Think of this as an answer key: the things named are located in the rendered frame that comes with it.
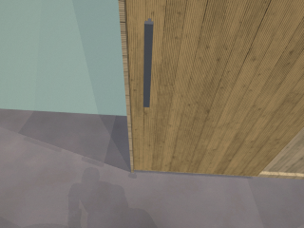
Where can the handle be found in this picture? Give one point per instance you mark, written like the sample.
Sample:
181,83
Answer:
147,60

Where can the wardrobe door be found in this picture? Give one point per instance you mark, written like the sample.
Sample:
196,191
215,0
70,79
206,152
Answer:
227,83
291,158

